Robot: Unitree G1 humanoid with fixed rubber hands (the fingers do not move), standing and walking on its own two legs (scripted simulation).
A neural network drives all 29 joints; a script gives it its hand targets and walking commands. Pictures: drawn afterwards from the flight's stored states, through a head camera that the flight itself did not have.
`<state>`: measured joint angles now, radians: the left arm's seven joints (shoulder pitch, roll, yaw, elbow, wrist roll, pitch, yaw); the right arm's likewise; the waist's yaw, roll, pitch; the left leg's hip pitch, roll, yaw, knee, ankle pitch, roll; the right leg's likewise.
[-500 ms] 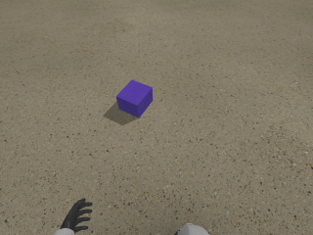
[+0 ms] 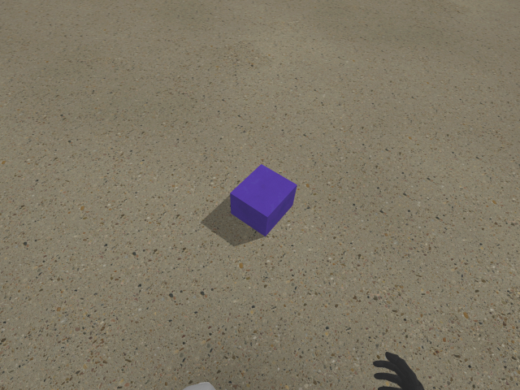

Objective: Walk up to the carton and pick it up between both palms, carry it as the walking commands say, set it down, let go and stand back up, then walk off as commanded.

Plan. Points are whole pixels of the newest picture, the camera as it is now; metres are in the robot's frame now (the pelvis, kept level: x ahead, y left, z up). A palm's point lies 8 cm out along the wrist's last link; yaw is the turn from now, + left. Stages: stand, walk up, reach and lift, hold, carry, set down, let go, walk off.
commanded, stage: walk up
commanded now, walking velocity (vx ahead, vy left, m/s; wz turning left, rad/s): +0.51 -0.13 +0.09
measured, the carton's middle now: (263, 199) +0.96 +0.01 -0.68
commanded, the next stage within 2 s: none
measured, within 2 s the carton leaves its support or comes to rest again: neither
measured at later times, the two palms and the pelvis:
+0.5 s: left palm (174, 257) +0.36 +0.19 -0.10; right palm out of the picture +0.16 -0.28 -0.14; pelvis +0.23 -0.05 +0.00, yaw +1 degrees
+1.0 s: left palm (134, 276) +0.33 +0.27 -0.14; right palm (372, 246) +0.41 -0.21 -0.10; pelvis +0.35 +0.03 +0.02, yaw +0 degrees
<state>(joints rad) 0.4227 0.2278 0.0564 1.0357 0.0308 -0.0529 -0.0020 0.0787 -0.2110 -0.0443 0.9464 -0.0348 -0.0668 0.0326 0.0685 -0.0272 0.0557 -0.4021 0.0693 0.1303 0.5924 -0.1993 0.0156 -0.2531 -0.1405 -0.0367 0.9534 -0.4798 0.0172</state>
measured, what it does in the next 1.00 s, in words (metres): walks ahead: right foot, then left foot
